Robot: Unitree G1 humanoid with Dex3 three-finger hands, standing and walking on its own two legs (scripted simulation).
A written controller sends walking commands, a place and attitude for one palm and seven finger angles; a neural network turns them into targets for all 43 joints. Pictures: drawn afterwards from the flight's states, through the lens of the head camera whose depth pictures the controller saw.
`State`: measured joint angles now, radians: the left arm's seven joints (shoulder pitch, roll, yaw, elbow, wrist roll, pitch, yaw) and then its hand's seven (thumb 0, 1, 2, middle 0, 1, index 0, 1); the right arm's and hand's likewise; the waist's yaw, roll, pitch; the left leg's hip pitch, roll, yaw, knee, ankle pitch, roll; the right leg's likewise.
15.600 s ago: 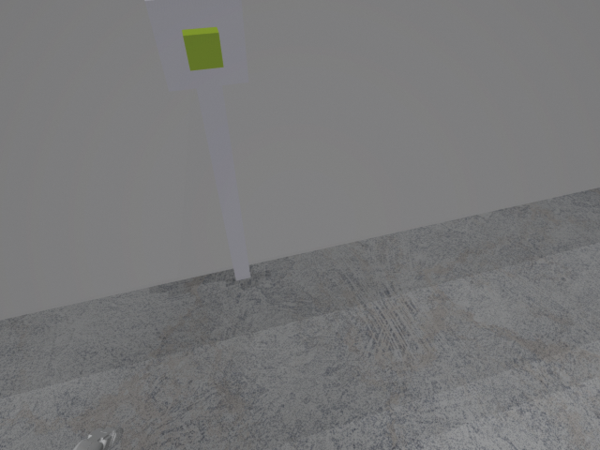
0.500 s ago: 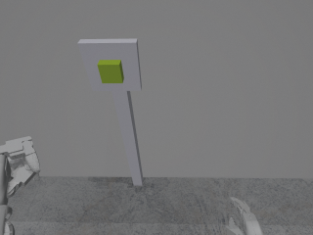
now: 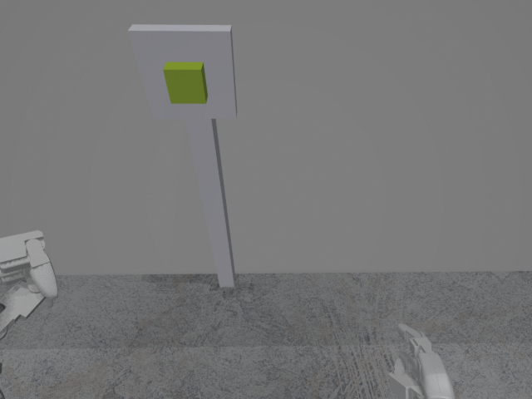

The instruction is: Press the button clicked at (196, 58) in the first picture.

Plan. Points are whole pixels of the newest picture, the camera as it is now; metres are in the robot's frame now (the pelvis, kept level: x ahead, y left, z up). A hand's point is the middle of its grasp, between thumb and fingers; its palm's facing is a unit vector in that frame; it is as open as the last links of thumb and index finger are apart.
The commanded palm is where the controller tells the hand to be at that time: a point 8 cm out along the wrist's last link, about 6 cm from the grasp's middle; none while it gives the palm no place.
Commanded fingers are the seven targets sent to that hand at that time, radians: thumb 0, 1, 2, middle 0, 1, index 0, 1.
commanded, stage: step back with the hand held close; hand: left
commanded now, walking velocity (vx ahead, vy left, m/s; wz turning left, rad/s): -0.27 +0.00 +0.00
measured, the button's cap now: (187, 82) +0.63 +0.20 +0.17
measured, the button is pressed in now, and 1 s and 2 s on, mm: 0 0 0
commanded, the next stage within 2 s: stop stepping back and stand still in 0.58 s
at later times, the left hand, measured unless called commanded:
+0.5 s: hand (37, 383) +0.10 +0.20 +0.17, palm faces +0.32 -0.84 -0.43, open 3.1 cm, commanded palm +0.04 +0.26 +0.19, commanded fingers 0.00 0.90 0.90 -1.30 -1.50 -1.30 -1.50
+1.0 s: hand out of the picture -0.06 +0.21 +0.19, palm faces +0.46 -0.81 -0.37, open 3.1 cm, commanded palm -0.10 +0.23 +0.19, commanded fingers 0.00 0.90 0.90 -1.30 -1.50 -1.30 -1.50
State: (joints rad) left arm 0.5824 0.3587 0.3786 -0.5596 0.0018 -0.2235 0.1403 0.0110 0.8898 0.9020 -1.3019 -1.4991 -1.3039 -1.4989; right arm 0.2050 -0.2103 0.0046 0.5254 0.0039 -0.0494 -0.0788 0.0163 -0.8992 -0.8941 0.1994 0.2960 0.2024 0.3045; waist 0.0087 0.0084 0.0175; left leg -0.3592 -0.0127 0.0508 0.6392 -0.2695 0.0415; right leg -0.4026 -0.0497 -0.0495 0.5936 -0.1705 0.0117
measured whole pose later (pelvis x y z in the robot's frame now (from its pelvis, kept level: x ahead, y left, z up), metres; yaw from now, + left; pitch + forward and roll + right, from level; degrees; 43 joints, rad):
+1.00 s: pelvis -0.24 -0.04 +0.02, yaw -1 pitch +0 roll +2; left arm 0.58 0.36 0.35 -0.54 0.00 -0.19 0.16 0.01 0.89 0.90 -1.31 -1.50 -1.31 -1.50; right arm 0.30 -0.20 0.01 0.67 -0.02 -0.07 -0.10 0.02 -0.90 -0.89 0.20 0.30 0.20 0.30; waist 0.03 -0.09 -0.12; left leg -0.41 0.02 0.04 0.93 -0.37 0.00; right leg -0.35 -0.04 -0.09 0.50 -0.26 -0.05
